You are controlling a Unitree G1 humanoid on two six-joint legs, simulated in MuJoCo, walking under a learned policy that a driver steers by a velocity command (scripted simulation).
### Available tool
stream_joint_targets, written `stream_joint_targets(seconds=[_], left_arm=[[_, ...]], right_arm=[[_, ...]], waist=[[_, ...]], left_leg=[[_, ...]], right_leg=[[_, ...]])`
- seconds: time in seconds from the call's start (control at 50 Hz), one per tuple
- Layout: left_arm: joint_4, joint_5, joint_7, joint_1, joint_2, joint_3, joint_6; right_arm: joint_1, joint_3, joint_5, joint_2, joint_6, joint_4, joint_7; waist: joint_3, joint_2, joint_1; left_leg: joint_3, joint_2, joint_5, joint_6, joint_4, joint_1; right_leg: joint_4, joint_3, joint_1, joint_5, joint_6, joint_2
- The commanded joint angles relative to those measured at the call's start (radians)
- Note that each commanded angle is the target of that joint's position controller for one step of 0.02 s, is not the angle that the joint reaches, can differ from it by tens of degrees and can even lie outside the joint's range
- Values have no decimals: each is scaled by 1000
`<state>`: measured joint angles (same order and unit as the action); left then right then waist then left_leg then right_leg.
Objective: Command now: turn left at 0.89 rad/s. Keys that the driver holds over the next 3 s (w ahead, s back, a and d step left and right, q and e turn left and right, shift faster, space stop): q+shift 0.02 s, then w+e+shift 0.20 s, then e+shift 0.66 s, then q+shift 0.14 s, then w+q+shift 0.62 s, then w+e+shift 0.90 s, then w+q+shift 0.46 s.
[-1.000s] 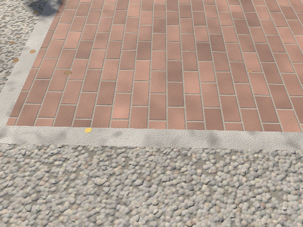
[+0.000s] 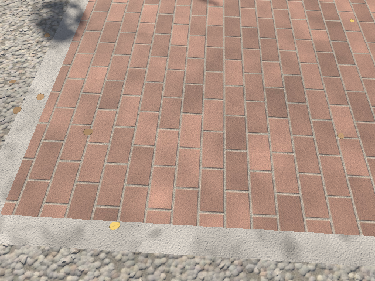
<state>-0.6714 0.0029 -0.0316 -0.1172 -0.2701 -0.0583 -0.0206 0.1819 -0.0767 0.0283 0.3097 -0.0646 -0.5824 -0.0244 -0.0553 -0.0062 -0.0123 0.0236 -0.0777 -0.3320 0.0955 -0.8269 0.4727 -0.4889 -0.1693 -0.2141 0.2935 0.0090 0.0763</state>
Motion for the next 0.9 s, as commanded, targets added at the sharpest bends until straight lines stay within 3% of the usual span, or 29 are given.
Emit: stream_joint_targets(seconds=[0.02, 0.04, 0.06, 0.08, 0.1, 0.12, 0.14, 0.16, 0.18, 0.2, 0.24, 0.3, 0.34, 0.4, 0.46, 0.5, 0.52, 0.54, 0.56, 0.58, 0.6, 0.62, 0.64, 0.68, 0.7, 0.76, 0.84, 0.9], left_arm=[[47, -31, 14, 5, -198, -70, 26], [28, -43, 18, -29, -193, -71, 33], [7, -42, 25, -73, -154, -58, 39], [32, -2, 38, -46, -60, -19, 45], [90, -12, 46, 23, -66, -17, 70], [99, -50, 52, 129, -152, -40, 86], [99, -62, 55, 128, -162, -46, 92], [63, -45, 52, 74, -147, -43, 94], [39, -30, 53, 28, -151, -47, 92], [17, -34, 55, -14, -152, -51, 87], [-10, -43, 50, -42, -126, -48, 77], [-25, -25, 44, -78, -93, -41, 72], [-10, -15, 57, -48, -77, -31, 75], [35, -14, 90, 17, -41, -13, 68], [55, -16, 114, -31, -81, -25, 58], [39, -20, 108, -153, -130, -48, 46], [24, -23, 94, -258, -177, -71, 44], [11, -20, 63, -365, -228, -96, 42], [40, -22, 42, -297, -324, -106, 38], [100, 5, 53, -284, -336, -104, 53], [123, 0, 62, -248, -280, -94, 60], [125, -22, 56, -185, -238, -82, 60], [140, -38, 48, -126, -193, -68, 56], [167, -20, 30, -50, -173, -63, 43], [173, -15, 24, -30, -177, -66, 35], [170, -16, 0, -57, -215, -80, 12], [182, -26, -17, -34, -220, -81, -19], [186, -18, -16, -20, -204, -74, -29]], right_arm=[[5, -29, 1, 87, -4, 84, -8], [30, -32, 0, 82, -8, 71, -1], [131, -51, 5, 114, -5, 35, 11], [269, -73, 13, 198, 10, 9, 25], [283, -72, -8, 261, 48, 23, 23], [307, -49, -19, 186, 79, 4, 17], [257, -39, -24, 172, 100, -15, 19], [187, -24, -25, 136, 113, -7, 23], [126, -12, -26, 110, 121, -6, 26], [104, -7, -35, 103, 132, -4, 29], [110, -3, -56, 81, 153, -20, 31], [67, 2, -73, 62, 161, -44, 35], [29, -2, -64, 83, 156, -50, 46], [62, -16, -41, 124, 133, -89, 65], [33, -30, -19, 154, 94, -96, 76], [-3, -37, 1, 166, 75, -85, 80], [-14, -34, 9, 153, 74, -81, 74], [-6, -21, 13, 116, 89, -74, 60], [116, 22, -57, -45, 106, -46, 37], [168, 23, -51, 35, 124, -35, 24], [27, 3, -23, 121, 138, -20, 20], [-43, 4, -18, 117, 138, 8, 30], [-51, 4, -33, 111, 131, -2, 42], [-49, -4, -45, 115, 109, -3, 46], [-32, -2, -48, 97, 103, -16, 45], [-33, 8, -50, 57, 94, -34, 50], [-77, 2, -36, 63, 83, -37, 55], [-79, -3, -32, 72, 96, -45, 51]], waist=[[120, 168, 5], [144, 140, 17], [189, 58, 52], [222, -208, 103], [241, -330, 137], [177, -187, 195], [96, -195, 150], [73, -144, 104], [46, -153, 68], [31, -162, 47], [-4, -105, 47], [-22, -71, 17], [-31, -76, 22], [-49, -62, 60], [-3, -77, 32], [70, -98, -33], [132, -82, -87], [191, 13, -147], [238, 302, 10], [498, 249, -10], [446, 84, -73], [291, 8, -40], [205, -62, 0], [138, 4, 45], [128, 23, 55], [167, 37, 39], [171, 107, 16], [184, 161, 1]], left_leg=[[72, 43, 40, -58, 181, -65], [84, 87, 66, -95, 277, -192], [54, 113, 33, -146, 338, -413], [-286, -119, -38, -243, 419, -657], [-725, -356, -411, -453, 591, -699], [-697, -341, -558, -434, 655, -648], [-610, -318, -528, -385, 650, -587], [-507, -276, -427, -339, 631, -529], [-402, -234, -350, -307, 646, -467], [-320, -205, -298, -276, 674, -423], [-172, -188, -100, -247, 702, -405], [66, -127, 318, -215, 682, -340], [159, -104, 435, -200, 674, -288], [186, -157, 590, -208, 625, -367], [203, -187, 853, -201, 489, -482], [212, -179, 1072, -180, 289, -486], [212, -155, 1048, -156, 109, -444], [206, -88, 787, -94, -155, -315], [156, 90, -286, -28, -496, 46], [-115, 208, -381, -16, -729, 195], [-192, 155, -263, -53, -706, 248], [-184, 124, -168, -69, -615, 271], [-182, 86, -112, -69, -527, 246], [-183, 69, -54, -64, -380, 141], [-168, 77, -43, -53, -316, 114], [-152, 111, -9, -7, -172, 81], [-173, 133, 96, 11, -34, 60], [-175, 127, 114, 4, 61, 26]], right_leg=[[18, 116, 130, -519, -164, 252], [-28, 101, 58, -349, -132, 234], [-135, 67, -86, -101, -97, 191], [-474, -21, -392, 278, -25, 92], [-698, 99, -722, 361, 6, -42], [-770, 191, -781, 287, -21, 15], [-763, 199, -807, 185, -48, 40], [-742, 210, -772, 85, -51, 67], [-703, 225, -728, -7, -40, 74], [-703, 235, -687, -84, -29, 65], [-705, 283, -691, -198, -6, 23], [-558, 263, -587, -331, 28, -4], [-395, 179, -474, -429, 39, 1], [-253, 126, -458, -413, 26, 11], [-197, 79, -417, -280, -23, -25], [-192, 31, -261, -167, -71, -102], [-134, 40, -108, -178, -112, -141], [4, 119, 108, -361, -163, -146], [-108, 474, 368, -827, -298, 81], [69, 978, 519, -461, -511, 257], [174, 928, 464, -253, -447, 231], [206, 843, 319, -105, -385, 189], [225, 766, 179, -53, -334, 145], [243, 661, 0, -97, -289, 57], [229, 617, -43, -176, -276, 29], [178, 583, -74, -324, -267, -1], [155, 623, -97, -94, -213, -43], [112, 641, -63, -81, -194, -40]])
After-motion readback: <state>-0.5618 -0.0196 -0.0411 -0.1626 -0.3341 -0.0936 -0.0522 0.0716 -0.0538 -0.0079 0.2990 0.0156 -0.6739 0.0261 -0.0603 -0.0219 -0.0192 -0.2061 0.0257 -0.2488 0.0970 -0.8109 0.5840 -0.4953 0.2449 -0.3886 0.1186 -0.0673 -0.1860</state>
